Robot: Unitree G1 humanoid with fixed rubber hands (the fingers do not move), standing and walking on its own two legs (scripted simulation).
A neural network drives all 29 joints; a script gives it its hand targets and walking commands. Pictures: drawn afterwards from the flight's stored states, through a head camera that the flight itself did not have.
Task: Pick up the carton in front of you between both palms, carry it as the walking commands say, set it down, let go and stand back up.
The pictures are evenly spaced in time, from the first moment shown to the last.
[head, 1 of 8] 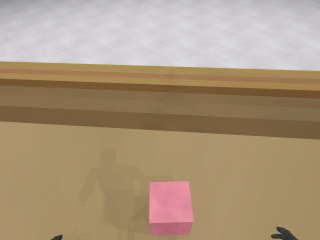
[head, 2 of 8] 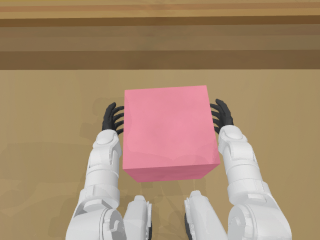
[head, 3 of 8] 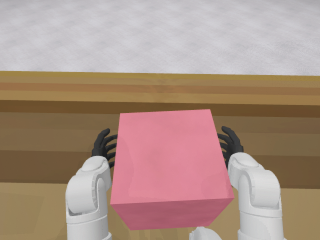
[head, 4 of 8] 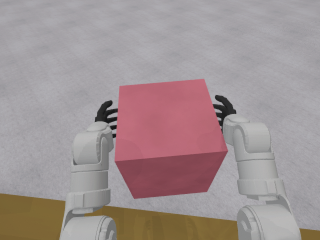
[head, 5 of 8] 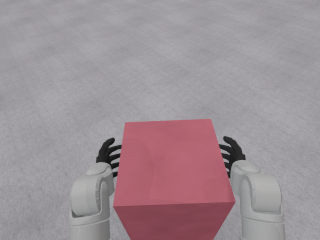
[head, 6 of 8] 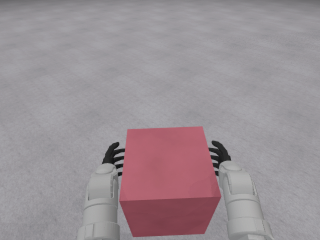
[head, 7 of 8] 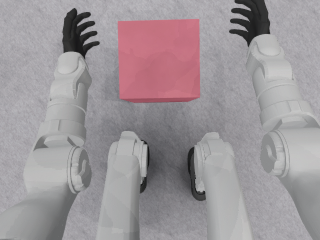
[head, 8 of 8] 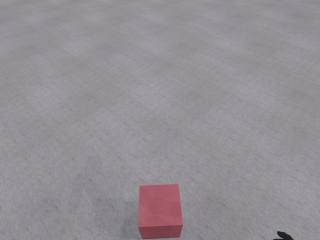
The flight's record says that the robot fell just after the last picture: no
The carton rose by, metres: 0.69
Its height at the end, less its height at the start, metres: -1.07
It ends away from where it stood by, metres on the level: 6.44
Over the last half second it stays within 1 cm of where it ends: yes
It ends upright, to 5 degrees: yes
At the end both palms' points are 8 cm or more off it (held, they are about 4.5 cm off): yes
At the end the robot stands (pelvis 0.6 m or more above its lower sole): yes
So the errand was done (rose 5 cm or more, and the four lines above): yes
